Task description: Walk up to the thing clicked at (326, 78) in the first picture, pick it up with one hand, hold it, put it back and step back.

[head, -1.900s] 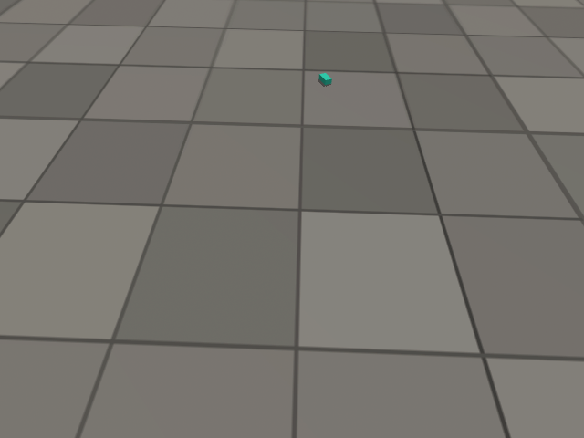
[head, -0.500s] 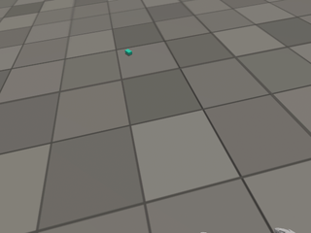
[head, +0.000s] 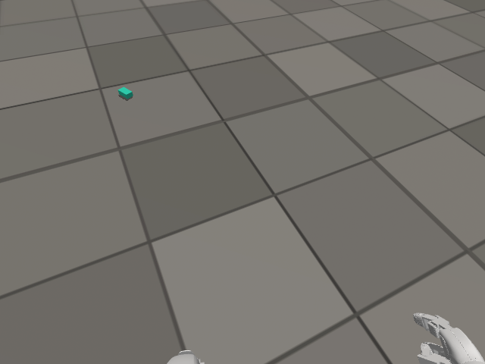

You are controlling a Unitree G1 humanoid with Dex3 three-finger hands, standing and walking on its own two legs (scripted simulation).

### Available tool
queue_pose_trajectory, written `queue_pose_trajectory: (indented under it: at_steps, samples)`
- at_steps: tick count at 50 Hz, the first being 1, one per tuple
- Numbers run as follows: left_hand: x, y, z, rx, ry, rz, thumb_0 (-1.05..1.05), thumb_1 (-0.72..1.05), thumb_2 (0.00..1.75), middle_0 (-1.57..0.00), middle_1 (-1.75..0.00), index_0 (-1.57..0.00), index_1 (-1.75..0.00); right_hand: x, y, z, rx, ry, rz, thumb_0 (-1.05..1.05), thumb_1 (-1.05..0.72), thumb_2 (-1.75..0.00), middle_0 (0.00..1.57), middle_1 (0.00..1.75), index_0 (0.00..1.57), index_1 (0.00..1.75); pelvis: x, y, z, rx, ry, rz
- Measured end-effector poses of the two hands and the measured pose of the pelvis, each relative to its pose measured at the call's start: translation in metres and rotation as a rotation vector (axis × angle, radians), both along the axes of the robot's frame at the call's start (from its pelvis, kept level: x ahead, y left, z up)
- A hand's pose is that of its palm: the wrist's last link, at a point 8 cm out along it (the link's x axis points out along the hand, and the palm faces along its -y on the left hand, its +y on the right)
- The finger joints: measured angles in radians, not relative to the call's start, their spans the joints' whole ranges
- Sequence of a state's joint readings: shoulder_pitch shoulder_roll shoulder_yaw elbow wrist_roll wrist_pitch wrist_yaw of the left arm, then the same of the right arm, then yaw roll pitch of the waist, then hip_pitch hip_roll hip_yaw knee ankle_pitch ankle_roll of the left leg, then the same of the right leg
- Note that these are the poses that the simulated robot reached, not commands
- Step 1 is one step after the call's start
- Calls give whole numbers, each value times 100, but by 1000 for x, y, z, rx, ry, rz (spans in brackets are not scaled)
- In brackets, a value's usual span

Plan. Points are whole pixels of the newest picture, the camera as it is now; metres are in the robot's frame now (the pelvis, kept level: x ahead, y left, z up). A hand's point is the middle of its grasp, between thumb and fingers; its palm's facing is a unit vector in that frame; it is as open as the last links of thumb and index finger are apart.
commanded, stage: walk up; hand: left
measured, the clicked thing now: (125, 92) +1.86 +0.75 -0.73
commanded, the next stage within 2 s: none
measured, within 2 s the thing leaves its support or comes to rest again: neither
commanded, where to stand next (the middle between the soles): +1.35 +0.80 m, yaw -34 degrees
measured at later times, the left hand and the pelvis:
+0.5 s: hand (109, 198) +0.49 +0.31 -0.10, palm faces -0.22 -0.86 -0.46, open 7.4 cm; pelvis +0.27 +0.08 +0.00, yaw -11 degrees
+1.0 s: hand (48, 165) +0.63 +0.52 -0.13, palm faces -0.32 -0.80 -0.50, open 7.4 cm; pelvis +0.51 +0.22 +0.01, yaw -17 degrees
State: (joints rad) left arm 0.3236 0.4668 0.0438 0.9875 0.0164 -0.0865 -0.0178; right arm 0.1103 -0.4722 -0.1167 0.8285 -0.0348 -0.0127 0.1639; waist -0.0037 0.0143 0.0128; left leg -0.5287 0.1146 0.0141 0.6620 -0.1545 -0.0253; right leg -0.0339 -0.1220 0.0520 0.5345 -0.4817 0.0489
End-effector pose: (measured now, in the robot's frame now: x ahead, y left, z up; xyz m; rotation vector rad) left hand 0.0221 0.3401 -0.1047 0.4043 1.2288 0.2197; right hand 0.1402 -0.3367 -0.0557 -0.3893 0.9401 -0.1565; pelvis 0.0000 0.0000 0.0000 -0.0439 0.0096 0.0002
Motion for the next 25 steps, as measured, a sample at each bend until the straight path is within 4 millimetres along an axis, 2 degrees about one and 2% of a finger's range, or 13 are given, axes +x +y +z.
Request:
queue_pose_trajectory:
  at_steps: [2, 4, 9, 12, 15, 17, 20, 23, 25]
  samples:
    - [49, 21, -4, 24, -15, -43, 1, 90, 89, -21, -30, -21, -30, -1, 16, -3, -14, 15, -39, 1, -90, -90, 20, 30, 21, 30, 18, 15, -2, 25, -5, -18]
    - [97, 30, 3, 32, -44, -93, 1, 90, 89, -21, -30, -20, -30, -11, 30, -2, -1, 50, -108, 0, -90, -90, 20, 30, 21, 30, 36, 27, 7, 18, -4, -41]
    - [206, 37, 36, -3, -118, -195, 1, 91, 89, -20, -30, -20, -30, -39, 59, 3, 25, 164, -264, 1, -90, -90, 20, 30, 21, 30, 92, 52, 31, 26, 0, -85]
    - [266, 41, 49, 6, -158, -238, 1, 91, 89, -20, -30, -20, -30, -48, 73, -3, 36, 215, -330, 1, -90, -90, 20, 30, 21, 30, 127, 64, 33, 41, -10, -107]
    - [322, 39, 57, 11, -192, -274, 1, 90, 89, -20, -30, -20, -30, -46, 88, -15, 61, 271, -371, 1, -90, -90, 20, 30, 21, 30, 161, 73, 30, 56, -16, -128]
    - [358, 33, 59, 10, -208, -300, 1, 91, 89, -20, -30, -20, -30, -36, 97, -25, 85, 295, -389, 1, -90, -90, 20, 30, 21, 30, 184, 77, 27, 61, -19, -144]
    - [409, 21, 58, 6, -230, -336, 1, 90, 89, -20, -30, -20, -30, -8, 108, -45, 123, 305, -404, 1, -90, -90, 20, 30, 21, 30, 220, 80, 18, 65, -21, -164]
    - [450, 12, 51, 6, -270, -341, 1, 90, 89, -20, -30, -20, -30, 36, 114, -68, 152, 301, -396, 1, -90, -90, 20, 30, 21, 30, 255, 80, 5, 34, -21, -182]
    - [464, 12, 49, 5, -292, -333, 1, 90, 89, -20, -30, -20, -30, 74, 121, -72, 168, 285, -364, 1, -90, -90, 20, 30, 21, 30, 273, 80, 3, 22, -24, -186]
